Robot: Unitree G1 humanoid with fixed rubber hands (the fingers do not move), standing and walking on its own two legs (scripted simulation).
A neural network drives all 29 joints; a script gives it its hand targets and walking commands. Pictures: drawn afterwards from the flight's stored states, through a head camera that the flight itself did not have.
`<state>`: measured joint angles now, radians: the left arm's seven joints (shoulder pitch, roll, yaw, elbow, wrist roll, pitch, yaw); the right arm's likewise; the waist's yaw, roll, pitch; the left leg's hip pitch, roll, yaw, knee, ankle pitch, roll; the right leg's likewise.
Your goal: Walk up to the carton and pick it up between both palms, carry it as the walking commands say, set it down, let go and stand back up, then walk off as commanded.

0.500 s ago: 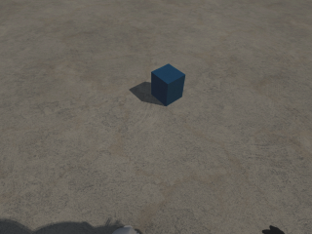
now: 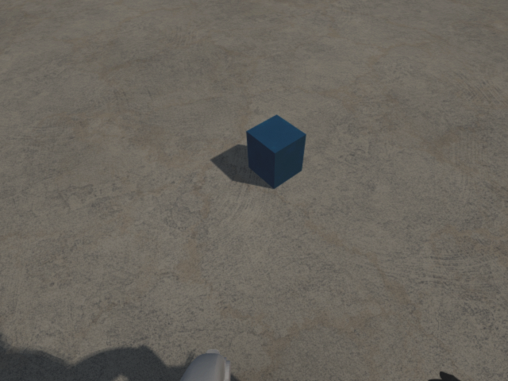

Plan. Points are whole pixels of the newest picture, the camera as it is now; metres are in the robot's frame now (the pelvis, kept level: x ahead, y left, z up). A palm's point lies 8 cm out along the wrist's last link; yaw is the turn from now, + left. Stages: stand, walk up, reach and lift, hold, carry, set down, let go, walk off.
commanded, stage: walk up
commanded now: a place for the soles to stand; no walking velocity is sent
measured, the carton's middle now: (275, 151) +1.25 -0.06 -0.61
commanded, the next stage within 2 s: none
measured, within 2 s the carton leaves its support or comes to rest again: neither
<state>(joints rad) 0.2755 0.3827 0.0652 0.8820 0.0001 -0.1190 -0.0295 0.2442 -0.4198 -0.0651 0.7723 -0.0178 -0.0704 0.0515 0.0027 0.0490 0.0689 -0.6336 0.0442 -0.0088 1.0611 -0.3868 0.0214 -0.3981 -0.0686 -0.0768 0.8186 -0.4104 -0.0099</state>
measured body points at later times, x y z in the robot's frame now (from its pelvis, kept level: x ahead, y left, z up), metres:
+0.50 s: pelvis +0.13 +0.01 -0.01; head +0.14 +0.00 +0.44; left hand +0.20 +0.33 -0.11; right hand +0.25 -0.30 -0.11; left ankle +0.16 +0.14 -0.68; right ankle +0.17 -0.10 -0.71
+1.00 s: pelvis +0.26 +0.05 +0.00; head +0.25 +0.05 +0.45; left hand +0.33 +0.36 -0.11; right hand +0.39 -0.27 -0.08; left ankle +0.31 +0.16 -0.70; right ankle +0.28 -0.08 -0.66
